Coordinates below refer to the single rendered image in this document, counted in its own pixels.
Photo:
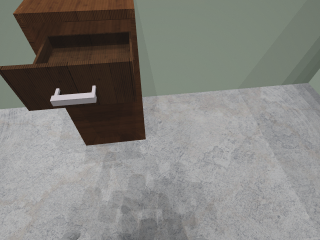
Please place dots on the left robot hand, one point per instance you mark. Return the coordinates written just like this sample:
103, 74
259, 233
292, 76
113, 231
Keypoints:
74, 235

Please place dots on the drawer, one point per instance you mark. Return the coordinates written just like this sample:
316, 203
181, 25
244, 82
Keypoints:
74, 63

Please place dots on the cabinet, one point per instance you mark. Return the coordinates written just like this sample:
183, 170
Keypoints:
96, 124

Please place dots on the handle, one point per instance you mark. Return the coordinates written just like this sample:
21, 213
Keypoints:
73, 99

